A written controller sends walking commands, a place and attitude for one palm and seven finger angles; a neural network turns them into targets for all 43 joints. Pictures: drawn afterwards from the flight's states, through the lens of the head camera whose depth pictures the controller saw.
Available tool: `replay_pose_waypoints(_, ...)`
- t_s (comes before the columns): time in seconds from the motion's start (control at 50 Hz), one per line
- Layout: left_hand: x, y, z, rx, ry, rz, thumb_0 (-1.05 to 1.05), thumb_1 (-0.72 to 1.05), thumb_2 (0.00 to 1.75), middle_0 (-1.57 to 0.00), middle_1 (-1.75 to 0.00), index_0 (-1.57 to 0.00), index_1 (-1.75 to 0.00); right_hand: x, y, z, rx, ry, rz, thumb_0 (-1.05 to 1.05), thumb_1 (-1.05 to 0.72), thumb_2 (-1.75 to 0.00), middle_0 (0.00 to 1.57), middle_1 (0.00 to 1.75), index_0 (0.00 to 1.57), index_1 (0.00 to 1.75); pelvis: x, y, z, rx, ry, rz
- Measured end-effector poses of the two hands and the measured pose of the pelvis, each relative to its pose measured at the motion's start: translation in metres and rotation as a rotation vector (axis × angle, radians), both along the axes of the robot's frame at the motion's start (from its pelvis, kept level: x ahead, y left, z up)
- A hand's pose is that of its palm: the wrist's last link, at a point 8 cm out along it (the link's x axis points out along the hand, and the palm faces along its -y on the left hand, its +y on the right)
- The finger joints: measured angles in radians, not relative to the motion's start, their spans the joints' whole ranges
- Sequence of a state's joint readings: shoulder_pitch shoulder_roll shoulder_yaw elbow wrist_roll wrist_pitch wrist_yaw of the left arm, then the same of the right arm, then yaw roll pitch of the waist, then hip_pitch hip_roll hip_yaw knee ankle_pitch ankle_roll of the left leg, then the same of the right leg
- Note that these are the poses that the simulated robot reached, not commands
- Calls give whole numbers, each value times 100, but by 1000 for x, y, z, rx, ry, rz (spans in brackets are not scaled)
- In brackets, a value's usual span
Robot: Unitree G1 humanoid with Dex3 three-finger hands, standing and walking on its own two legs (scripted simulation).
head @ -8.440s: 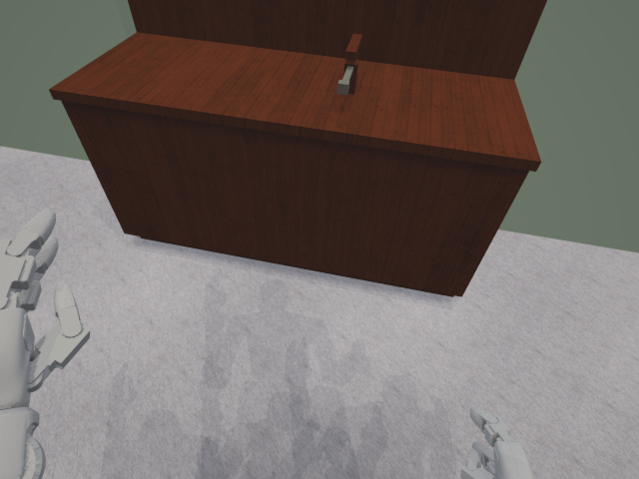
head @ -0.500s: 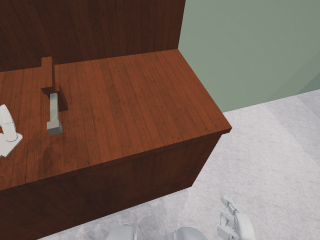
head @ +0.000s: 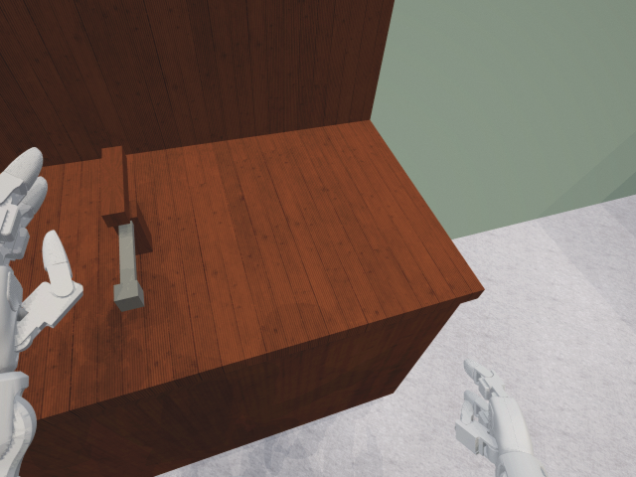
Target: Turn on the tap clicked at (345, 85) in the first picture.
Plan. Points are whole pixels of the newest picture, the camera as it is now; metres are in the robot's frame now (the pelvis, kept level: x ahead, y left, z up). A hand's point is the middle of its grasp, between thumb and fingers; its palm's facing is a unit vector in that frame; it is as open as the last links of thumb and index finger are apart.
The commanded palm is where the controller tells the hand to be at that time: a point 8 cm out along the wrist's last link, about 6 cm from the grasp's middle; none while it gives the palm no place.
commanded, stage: come to a stop and stand still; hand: left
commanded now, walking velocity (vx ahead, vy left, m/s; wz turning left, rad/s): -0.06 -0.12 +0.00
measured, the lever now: (129, 296) +0.31 +0.27 +0.02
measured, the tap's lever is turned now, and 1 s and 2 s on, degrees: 0 0 0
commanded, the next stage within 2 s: none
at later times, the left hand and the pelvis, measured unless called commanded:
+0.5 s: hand (61, 371) +0.17 +0.23 +0.15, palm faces +0.27 -0.90 -0.35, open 7.4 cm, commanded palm +0.12 +0.29 +0.18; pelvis -0.04 +0.01 +0.00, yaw +0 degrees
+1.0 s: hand out of the picture +0.07 +0.34 +0.18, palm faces +0.51 -0.77 -0.39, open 7.4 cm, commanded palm +0.00 +0.36 +0.18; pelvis -0.12 +0.06 +0.00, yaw +8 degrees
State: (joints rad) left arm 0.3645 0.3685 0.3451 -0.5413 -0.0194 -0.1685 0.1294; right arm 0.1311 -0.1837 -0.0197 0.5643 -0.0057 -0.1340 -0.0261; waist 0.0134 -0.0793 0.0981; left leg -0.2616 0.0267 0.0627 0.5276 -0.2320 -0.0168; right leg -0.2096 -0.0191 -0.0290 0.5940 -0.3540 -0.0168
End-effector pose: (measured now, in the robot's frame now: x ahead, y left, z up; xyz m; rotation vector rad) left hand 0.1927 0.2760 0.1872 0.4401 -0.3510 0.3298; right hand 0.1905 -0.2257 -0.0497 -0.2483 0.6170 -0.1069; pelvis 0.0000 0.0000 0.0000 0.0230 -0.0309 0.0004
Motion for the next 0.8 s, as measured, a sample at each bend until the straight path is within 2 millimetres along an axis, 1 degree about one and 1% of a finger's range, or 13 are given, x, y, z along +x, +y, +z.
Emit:
replay_pose_waypoints(0.1, -8, -5, 31, 123, -14, -16, 1, 89, 90, -21, -30, -21, -30, 12, 20, 3, 89, -24, 49, 1, -91, -90, 20, 30, 20, 30, 2, -6, 7, -42, 25, 14)
replay_pose_waypoints(0.14, -14, -3, 31, 131, 25, 6, 1, 89, 90, -21, -30, -21, -30, 10, 22, -1, 110, -7, 54, 1, -91, -90, 21, 30, 20, 30, 3, -8, 8, -46, 35, 10)
replay_pose_waypoints(0.18, -20, 1, 22, 106, 82, 41, 1, 89, 90, -21, -30, -21, -30, 7, 21, -5, 118, 16, 51, 1, -90, -90, 21, 30, 21, 30, 4, -9, 9, -44, 39, 7)
replay_pose_waypoints(0.24, -17, 27, 27, 185, 84, 108, 1, 88, 90, -22, -30, -22, -30, -5, 14, -15, 71, 72, 87, 1, -90, -90, 21, 30, 21, 30, -3, -13, 9, -36, 38, 13)
replay_pose_waypoints(0.28, -17, 43, 21, 128, 75, 168, 1, 88, 90, -21, -30, -22, -30, -15, 6, -18, 58, 95, 83, 1, -90, -90, 21, 30, 21, 30, -8, -13, 9, -29, 32, 5)
replay_pose_waypoints(0.3, -18, 45, 16, 90, 78, 183, 1, 89, 90, -21, -30, -21, -30, -19, 2, -19, 54, 94, 73, 1, -90, -90, 21, 30, 21, 30, -11, -11, 9, -27, 28, 1)
replay_pose_waypoints(0.34, -21, 36, 2, 21, 95, 167, 1, 89, 90, -21, -30, -21, -30, -29, -7, -19, 46, 83, 50, 1, -90, -90, 21, 30, 21, 30, -18, -7, 7, -25, 17, -2)
replay_pose_waypoints(0.42, -35, -1, -20, -63, 137, 17, 1, 89, 90, -20, -30, -20, -30, -50, -16, -13, 20, 57, -8, 1, -91, -90, 21, 30, 20, 30, -31, 2, 5, -37, -4, 0)
replay_pose_waypoints(0.48, -51, -7, -23, -62, 130, -67, 1, 89, 90, -21, -30, -21, -30, -67, -14, -5, -13, 44, -45, 1, -91, -90, 21, 30, 20, 30, -40, 7, 3, -43, -16, 5)
replay_pose_waypoints(0.56, -70, 22, -12, -7, 64, -42, 1, 88, 90, -22, -30, -22, -30, -86, -2, 4, -43, 40, -65, 1, -91, -90, 20, 30, 20, 30, -50, 16, 4, -52, -27, 5)
replay_pose_waypoints(0.66, -87, 66, 4, 22, -28, 68, 1, 88, 90, -22, -30, -21, -30, -102, 26, 4, -43, 56, -17, 1, -91, -90, 20, 30, 20, 30, -64, 32, 7, -67, -24, 15)
replay_pose_waypoints(0.72, -95, 76, 2, -6, -47, 94, 1, 89, 90, -21, -30, -21, -30, -106, 46, 2, -23, 59, 29, 1, -91, -90, 20, 30, 20, 30, -74, 42, 8, -69, -26, 28)
replay_pose_waypoints(0.8, -107, 76, -5, -25, -24, 73, 1, 89, 90, -20, -30, -20, -30, -109, 71, -2, 10, 54, 78, 1, -90, -90, 21, 30, 20, 30, -86, 51, 7, -68, -36, 48)
